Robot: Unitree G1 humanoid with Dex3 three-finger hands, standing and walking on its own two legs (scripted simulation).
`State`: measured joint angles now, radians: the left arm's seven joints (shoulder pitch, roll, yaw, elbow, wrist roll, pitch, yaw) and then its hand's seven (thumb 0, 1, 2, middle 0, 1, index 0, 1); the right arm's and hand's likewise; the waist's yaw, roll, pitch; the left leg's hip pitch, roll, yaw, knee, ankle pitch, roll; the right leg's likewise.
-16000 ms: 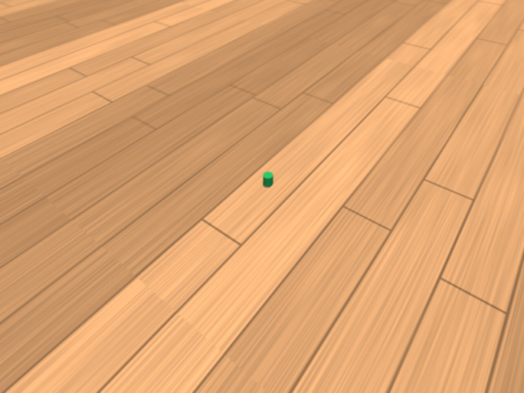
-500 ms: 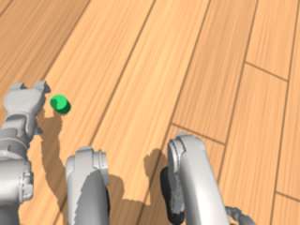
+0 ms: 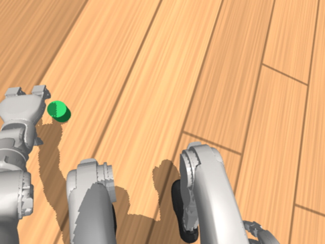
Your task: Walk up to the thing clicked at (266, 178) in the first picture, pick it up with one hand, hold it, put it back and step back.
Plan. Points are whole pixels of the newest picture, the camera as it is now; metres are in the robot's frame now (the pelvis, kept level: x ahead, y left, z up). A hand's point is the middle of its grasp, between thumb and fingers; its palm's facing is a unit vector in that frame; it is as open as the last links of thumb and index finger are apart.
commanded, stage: approach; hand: left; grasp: from above
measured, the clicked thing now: (59, 111) +0.50 +0.26 -0.30
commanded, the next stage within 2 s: close in in 0.62 s
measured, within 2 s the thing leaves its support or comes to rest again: neither
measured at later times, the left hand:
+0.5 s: hand (58, 87) +0.53 +0.23 -0.17, palm faces -0.40 -0.04 -0.92, open 13.8 cm
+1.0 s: hand (47, 116) +0.45 +0.26 -0.19, palm faces -0.44 -0.05 -0.89, open 13.4 cm
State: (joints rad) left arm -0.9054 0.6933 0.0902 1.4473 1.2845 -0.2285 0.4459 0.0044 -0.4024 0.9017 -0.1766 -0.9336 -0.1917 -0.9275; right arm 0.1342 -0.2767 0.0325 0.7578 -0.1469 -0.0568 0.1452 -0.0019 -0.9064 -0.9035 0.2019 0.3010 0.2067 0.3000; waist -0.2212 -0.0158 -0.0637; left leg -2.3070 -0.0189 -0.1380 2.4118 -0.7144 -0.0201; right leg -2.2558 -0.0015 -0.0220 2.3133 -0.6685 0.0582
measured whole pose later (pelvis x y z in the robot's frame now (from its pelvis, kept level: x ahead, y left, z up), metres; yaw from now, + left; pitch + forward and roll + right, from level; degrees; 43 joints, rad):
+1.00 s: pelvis -0.01 +0.00 -0.01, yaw -1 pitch +33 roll -9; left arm -1.02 0.71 0.00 1.56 1.31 -0.23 0.48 0.00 -0.43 0.97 -0.12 -1.06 -0.15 -1.03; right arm 0.09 -0.30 0.08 0.72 -0.16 -0.07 0.13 0.00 -0.90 -0.90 0.20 0.30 0.21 0.30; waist -0.27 -0.04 -0.05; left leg -2.33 -0.03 -0.16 2.44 -0.69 -0.02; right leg -2.27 0.00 -0.04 2.32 -0.64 0.05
